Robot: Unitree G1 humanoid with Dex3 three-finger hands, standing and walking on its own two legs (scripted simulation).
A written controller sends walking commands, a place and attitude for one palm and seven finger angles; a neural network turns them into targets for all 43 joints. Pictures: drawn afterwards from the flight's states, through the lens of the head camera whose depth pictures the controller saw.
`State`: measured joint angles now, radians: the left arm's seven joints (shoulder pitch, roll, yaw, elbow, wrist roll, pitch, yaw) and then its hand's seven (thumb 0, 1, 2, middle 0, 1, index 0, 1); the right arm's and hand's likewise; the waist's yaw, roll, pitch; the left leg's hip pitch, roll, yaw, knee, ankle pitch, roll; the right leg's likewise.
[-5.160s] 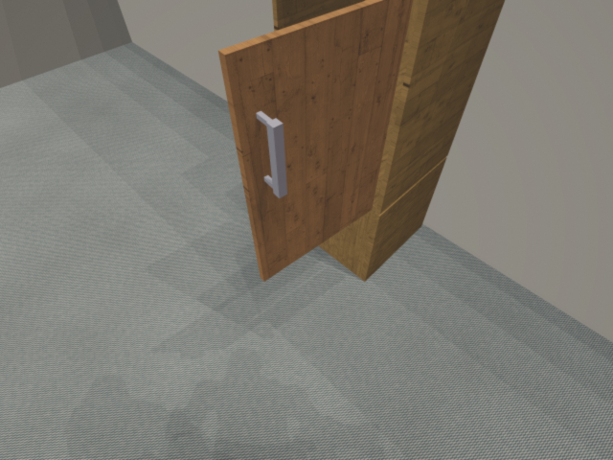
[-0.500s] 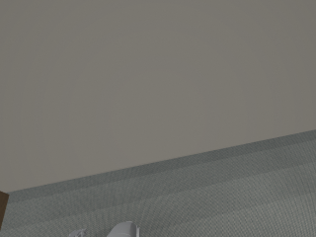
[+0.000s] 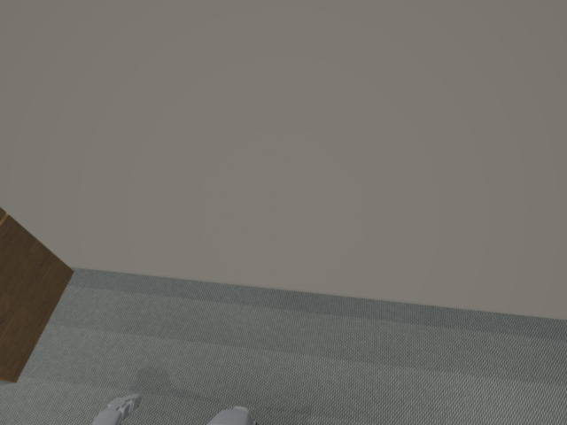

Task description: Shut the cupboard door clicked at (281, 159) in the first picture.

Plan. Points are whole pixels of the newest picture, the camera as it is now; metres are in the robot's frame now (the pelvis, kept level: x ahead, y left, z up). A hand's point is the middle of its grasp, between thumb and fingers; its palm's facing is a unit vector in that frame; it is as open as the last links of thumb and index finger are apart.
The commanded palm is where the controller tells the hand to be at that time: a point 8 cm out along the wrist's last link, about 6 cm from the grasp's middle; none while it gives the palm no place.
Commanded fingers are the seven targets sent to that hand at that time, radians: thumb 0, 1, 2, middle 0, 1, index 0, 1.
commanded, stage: turn to face it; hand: left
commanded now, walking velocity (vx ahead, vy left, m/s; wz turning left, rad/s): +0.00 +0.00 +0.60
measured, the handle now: out of the picture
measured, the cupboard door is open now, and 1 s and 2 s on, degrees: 84 84 84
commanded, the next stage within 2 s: none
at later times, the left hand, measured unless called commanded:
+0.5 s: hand out of the picture +0.05 +0.22 -0.15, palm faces +0.34 -0.90 -0.28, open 7.3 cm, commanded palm none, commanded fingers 0.00 0.90 0.90 -0.20 -0.30 -0.20 -0.30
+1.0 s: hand out of the picture -0.03 +0.21 -0.15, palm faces +0.62 -0.74 -0.25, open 7.3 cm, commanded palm none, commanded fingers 0.00 0.90 0.90 -0.20 -0.30 -0.20 -0.30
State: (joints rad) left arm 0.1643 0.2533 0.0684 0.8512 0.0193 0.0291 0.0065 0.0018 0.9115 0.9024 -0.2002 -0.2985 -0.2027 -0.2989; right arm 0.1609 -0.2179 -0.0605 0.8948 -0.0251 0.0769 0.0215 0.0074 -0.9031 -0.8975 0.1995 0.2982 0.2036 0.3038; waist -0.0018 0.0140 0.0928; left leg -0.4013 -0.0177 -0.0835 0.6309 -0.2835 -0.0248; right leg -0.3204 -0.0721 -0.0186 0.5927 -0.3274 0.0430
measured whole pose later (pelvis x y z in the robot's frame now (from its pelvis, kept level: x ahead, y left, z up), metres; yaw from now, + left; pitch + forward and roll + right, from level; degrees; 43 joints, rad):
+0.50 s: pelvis +0.01 -0.03 +0.00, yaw +20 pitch +2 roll +1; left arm 0.15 0.25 0.07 0.86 0.01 0.04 0.01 0.00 0.91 0.90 -0.20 -0.30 -0.20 -0.30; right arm 0.18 -0.23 -0.06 0.90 -0.03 0.07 0.01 0.01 -0.90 -0.90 0.20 0.30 0.20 0.30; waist -0.02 0.00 0.10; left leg -0.38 -0.01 -0.08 0.63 -0.29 -0.03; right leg -0.32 -0.06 -0.04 0.62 -0.38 0.05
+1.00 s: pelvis +0.03 -0.02 +0.01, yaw +38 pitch +1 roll -1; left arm 0.14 0.25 0.07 0.89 0.01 0.06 0.01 0.00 0.91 0.90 -0.20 -0.30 -0.20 -0.30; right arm 0.15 -0.21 -0.04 0.89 -0.03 0.04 0.01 0.01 -0.90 -0.90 0.20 0.30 0.20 0.30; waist 0.00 -0.01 0.12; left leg -0.30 -0.02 -0.07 0.54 -0.26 0.01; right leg -0.45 -0.07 -0.02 0.94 -0.46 0.09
